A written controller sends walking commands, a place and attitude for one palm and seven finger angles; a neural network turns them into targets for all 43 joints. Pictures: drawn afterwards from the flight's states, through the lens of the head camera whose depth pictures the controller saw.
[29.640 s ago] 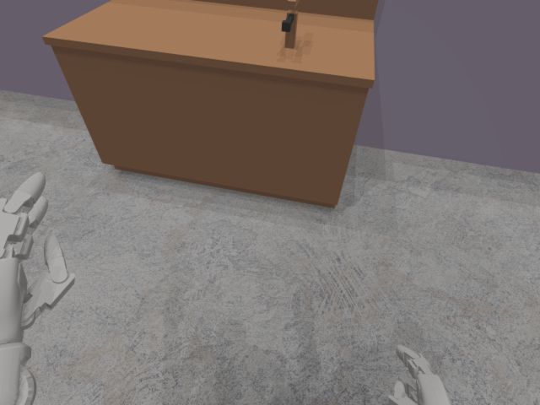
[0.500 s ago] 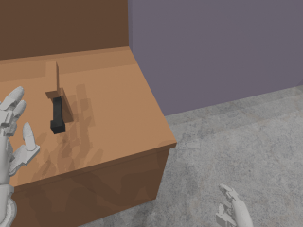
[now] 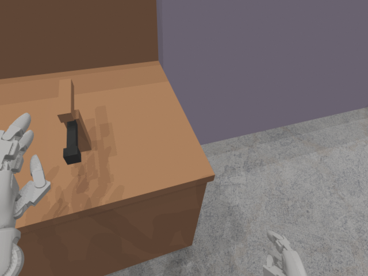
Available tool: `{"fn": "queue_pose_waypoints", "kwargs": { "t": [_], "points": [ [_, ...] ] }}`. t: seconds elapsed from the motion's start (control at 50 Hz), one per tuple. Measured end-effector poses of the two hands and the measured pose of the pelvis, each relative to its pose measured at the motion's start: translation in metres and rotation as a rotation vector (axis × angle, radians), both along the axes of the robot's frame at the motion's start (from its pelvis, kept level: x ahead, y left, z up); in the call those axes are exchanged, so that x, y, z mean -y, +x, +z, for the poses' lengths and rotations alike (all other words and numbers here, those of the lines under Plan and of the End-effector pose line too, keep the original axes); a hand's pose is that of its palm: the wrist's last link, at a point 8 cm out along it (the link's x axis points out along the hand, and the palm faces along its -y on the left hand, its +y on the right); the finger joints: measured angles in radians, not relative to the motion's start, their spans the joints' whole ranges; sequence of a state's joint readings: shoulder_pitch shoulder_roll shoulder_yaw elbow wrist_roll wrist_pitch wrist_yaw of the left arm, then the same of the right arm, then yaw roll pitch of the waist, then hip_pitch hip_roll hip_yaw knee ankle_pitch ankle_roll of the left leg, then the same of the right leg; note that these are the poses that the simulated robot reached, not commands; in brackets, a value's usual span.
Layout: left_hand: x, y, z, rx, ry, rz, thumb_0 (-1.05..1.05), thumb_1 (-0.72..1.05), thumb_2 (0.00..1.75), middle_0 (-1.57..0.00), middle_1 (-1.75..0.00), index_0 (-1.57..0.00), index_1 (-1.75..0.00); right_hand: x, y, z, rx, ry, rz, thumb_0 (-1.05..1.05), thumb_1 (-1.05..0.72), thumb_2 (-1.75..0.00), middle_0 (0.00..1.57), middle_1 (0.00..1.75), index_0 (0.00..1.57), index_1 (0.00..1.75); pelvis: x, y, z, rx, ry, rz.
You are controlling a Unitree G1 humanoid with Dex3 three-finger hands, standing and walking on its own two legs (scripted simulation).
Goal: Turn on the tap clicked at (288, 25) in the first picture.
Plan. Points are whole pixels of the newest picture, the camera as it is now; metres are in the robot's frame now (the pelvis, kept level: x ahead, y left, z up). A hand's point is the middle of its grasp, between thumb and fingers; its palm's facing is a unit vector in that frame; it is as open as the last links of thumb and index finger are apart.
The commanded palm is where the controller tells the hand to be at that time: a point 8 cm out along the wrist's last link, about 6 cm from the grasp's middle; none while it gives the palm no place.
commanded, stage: look again from close up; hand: left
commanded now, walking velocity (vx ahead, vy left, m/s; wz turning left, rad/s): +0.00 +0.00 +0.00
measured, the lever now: (72, 155) +0.33 +0.28 +0.08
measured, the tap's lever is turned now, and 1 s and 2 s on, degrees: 0 0 0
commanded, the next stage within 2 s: turn the palm inward beside the body in 0.06 s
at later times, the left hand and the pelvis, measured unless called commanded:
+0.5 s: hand (66, 193) +0.21 +0.22 +0.14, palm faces +0.40 -0.85 -0.33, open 7.4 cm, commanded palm +0.16 +0.27 +0.17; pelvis -0.01 -0.03 -0.01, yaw +1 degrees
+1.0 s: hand (74, 197) +0.20 +0.20 +0.14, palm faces +0.51 -0.81 -0.28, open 7.4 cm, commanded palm +0.14 +0.24 +0.16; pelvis +0.01 -0.07 -0.02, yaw +3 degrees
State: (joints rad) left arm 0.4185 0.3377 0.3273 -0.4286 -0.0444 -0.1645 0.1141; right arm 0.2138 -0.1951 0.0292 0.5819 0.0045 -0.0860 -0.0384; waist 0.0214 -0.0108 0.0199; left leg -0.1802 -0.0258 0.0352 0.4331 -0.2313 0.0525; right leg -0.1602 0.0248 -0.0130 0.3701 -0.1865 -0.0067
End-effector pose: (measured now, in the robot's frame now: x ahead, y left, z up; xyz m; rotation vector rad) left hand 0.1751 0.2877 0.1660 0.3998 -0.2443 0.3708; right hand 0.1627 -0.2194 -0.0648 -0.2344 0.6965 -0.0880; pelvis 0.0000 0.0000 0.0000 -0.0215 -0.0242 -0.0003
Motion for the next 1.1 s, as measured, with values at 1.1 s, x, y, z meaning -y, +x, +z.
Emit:
{"fn": "queue_pose_waypoints", "kwargs": {
  "t": [1.1],
  "points": [
    [0.055, -0.023, -0.014, -0.093, -0.122, 0.155, 0.02, 0.89, 0.9, -0.21, -0.3, -0.2, -0.3, 0.066, 0.034, -0.034, 0.076, 0.033, 0.055, 0.01, -0.91, -0.9, 0.2, 0.3, 0.2, 0.29, 0.063, 0.01, -0.023, -0.051, 0.038, 0.06]
  ]
}}
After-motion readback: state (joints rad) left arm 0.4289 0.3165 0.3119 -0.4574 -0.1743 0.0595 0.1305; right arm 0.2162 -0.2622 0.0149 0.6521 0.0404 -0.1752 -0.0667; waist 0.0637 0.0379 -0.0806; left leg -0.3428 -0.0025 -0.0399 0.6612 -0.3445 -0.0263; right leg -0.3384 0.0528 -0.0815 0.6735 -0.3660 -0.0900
